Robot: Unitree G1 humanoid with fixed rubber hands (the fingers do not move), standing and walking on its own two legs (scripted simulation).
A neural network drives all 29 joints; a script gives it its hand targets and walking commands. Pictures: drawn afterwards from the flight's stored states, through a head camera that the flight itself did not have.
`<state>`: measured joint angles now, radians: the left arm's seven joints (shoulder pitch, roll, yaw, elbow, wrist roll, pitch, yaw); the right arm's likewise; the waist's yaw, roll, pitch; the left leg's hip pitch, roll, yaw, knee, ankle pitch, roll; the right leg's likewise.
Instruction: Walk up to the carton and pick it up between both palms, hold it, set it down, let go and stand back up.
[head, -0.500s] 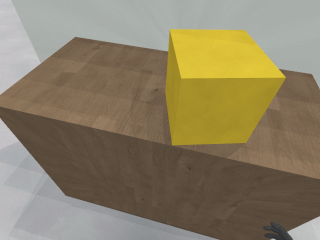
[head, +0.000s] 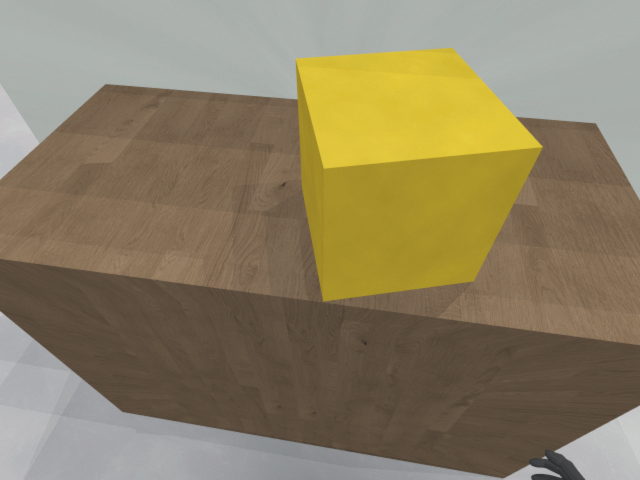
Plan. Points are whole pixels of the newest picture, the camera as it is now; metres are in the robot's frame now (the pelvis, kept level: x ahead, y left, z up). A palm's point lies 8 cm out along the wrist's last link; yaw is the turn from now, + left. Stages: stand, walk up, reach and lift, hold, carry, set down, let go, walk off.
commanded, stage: walk up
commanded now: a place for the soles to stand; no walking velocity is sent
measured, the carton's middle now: (388, 174) +0.49 -0.07 +0.14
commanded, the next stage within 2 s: none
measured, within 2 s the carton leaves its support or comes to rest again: neither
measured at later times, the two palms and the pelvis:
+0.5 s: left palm out of the picture +0.13 +0.29 -0.08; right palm out of the picture +0.11 -0.30 -0.08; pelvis +0.02 +0.01 +0.00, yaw -4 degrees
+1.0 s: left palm (117, 470) +0.17 +0.28 -0.08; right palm out of the picture +0.09 -0.31 -0.08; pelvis +0.03 +0.01 +0.00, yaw -7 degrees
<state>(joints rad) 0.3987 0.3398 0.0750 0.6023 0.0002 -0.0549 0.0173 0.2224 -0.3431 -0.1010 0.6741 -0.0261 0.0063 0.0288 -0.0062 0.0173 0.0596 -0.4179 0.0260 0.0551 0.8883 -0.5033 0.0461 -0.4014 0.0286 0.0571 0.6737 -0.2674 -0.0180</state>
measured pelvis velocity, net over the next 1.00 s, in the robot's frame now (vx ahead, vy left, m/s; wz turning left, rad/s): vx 0.03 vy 0.01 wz -0.12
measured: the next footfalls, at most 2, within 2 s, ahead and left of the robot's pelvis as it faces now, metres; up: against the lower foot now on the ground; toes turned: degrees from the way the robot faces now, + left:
right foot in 0.38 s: +0.12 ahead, -0.14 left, +0.00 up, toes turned +2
right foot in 0.82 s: +0.05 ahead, -0.18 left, +0.00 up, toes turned -3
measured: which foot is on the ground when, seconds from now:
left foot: down 0.00-1.00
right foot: down 0.00-0.10, up 0.12-0.36, down 0.38-0.56, up 0.58-0.80, down 0.82-1.00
